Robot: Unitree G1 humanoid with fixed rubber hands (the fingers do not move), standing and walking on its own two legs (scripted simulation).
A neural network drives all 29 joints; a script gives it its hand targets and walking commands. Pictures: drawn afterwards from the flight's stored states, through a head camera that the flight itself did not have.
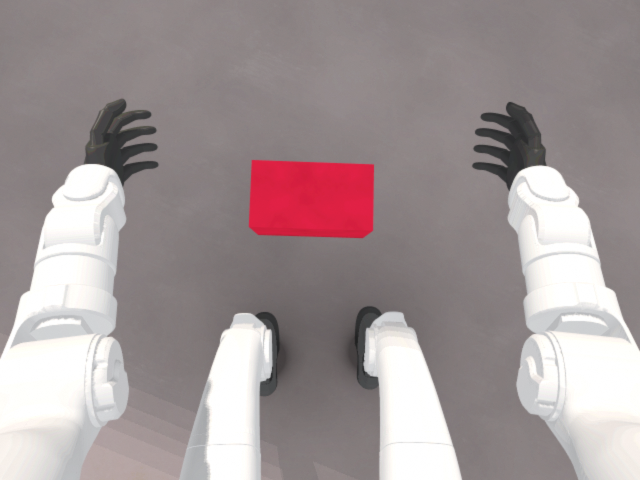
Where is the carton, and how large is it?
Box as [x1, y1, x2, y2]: [249, 160, 373, 237]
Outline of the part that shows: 252,160 249,226 256,233 274,235 363,237 372,230 373,164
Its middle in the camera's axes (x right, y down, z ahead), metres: -0.02 -0.09 +0.95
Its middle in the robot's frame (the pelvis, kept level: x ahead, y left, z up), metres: +0.50 +0.01 -0.58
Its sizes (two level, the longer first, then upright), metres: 0.277 0.152 0.165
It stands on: the floor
